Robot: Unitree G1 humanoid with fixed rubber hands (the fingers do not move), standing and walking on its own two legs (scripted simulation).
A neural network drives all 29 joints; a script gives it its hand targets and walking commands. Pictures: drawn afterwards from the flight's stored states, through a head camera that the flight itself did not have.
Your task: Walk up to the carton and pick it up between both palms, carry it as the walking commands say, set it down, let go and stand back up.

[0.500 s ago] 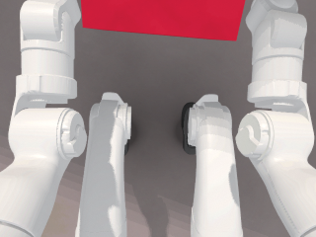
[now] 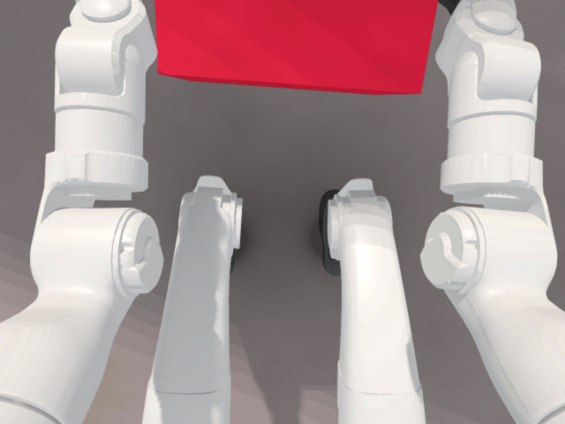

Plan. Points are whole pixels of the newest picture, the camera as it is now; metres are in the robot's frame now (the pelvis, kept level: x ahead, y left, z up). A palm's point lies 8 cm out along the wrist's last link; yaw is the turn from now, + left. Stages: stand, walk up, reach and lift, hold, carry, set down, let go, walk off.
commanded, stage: reach and lift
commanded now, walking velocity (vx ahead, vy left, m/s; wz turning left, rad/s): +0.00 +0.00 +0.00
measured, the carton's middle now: (292, 19) +0.55 +0.00 -0.15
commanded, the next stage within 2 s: none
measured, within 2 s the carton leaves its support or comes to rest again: neither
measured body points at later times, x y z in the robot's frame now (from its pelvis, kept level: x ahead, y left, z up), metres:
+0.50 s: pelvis +0.01 +0.00 +0.06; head +0.30 +0.00 +0.40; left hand +0.53 +0.18 +0.00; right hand +0.53 -0.18 +0.00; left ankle +0.17 +0.13 -0.49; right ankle +0.18 -0.14 -0.49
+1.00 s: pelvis +0.02 +0.00 +0.13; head +0.27 +0.00 +0.50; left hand +0.51 +0.18 +0.08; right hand +0.51 -0.18 +0.07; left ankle +0.17 +0.13 -0.49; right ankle +0.18 -0.14 -0.49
